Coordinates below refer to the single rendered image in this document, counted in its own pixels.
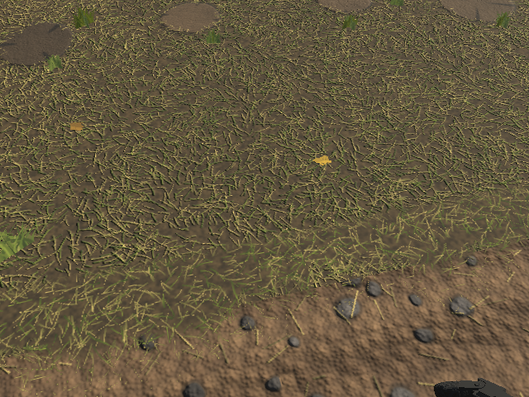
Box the right robot hand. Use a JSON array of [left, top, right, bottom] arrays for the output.
[[434, 378, 513, 397]]

